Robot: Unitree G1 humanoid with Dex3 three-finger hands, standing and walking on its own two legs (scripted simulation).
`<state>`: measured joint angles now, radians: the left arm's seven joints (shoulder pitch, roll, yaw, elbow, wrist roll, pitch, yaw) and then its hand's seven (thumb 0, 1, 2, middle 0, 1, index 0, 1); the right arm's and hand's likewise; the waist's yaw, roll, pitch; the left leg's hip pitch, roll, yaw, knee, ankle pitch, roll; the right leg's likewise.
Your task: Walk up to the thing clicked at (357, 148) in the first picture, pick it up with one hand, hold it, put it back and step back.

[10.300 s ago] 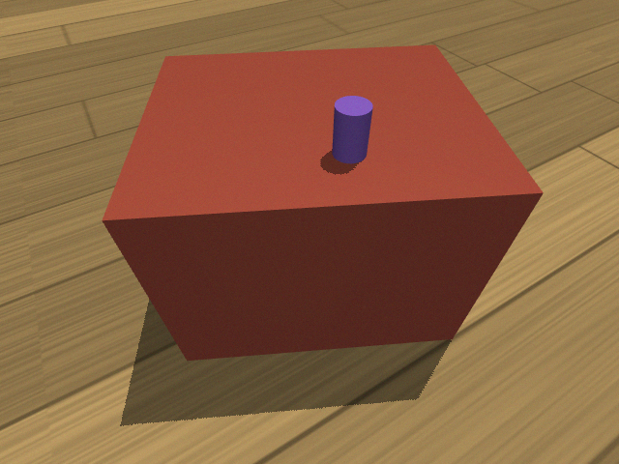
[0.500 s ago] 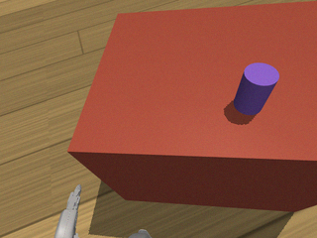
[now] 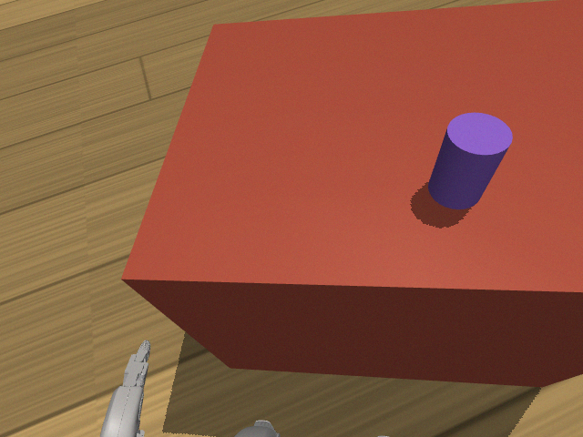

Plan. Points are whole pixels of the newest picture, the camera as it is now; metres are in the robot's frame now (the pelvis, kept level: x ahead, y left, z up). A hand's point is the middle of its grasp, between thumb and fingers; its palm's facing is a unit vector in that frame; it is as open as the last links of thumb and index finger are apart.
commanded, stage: approach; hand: right
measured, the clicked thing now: (465, 163) +0.52 -0.20 +0.03
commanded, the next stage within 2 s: close in in 0.48 s
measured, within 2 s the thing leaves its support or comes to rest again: neither
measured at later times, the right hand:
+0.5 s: hand out of the picture +0.43 -0.33 +0.09, palm faces +0.11 +0.99 +0.04, open 17.6 cm
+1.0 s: hand (495, 177) +0.48 -0.24 +0.04, palm faces +0.17 +0.99 +0.04, open 17.6 cm
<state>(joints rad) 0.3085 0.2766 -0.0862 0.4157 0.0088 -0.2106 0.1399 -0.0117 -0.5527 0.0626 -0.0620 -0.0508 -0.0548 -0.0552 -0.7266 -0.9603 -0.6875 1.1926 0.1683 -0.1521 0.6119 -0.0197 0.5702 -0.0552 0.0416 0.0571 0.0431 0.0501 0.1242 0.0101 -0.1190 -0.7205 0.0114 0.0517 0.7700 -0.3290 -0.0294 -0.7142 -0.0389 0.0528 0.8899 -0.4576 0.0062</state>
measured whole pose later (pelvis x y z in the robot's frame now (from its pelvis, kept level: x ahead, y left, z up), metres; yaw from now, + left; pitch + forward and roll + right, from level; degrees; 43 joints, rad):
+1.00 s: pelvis -0.01 +0.00 -0.03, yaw +2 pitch +21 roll +3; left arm 0.39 0.25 0.01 0.09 0.04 -0.10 0.02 -0.01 -0.54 0.04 -0.07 -0.06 -0.07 -0.05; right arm -0.77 -0.57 -0.55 1.11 0.08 -0.34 0.22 -0.02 0.57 -0.05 0.03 0.05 0.03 0.05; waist 0.20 0.00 -0.15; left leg -0.95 0.00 0.02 0.98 -0.40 -0.03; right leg -0.92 -0.05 0.03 1.08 -0.53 0.01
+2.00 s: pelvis -0.01 +0.01 -0.03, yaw +1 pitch +20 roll +2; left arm 0.38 0.24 0.02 0.09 0.03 -0.07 -0.01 -0.01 -0.55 0.05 -0.06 -0.05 -0.05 -0.05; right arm -0.83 -0.51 -0.49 1.13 0.06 -0.34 0.12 -0.01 0.37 -0.58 0.72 0.69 0.82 0.71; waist 0.19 0.00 -0.14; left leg -0.93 0.01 0.02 0.98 -0.39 -0.02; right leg -0.89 -0.04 0.03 1.05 -0.51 0.01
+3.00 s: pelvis -0.01 +0.01 +0.00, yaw +2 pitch +16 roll +1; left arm 0.35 0.25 0.02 0.23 0.01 -0.09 0.02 -0.01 -0.54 0.06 -0.06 -0.05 -0.05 -0.05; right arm -0.83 -0.49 -0.45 1.07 0.06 -0.22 0.11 0.00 0.55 -0.97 0.62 1.01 0.69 1.05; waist 0.16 0.00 -0.11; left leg -0.75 0.01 0.00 0.82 -0.33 -0.03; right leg -0.70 -0.03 0.01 0.88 -0.45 0.01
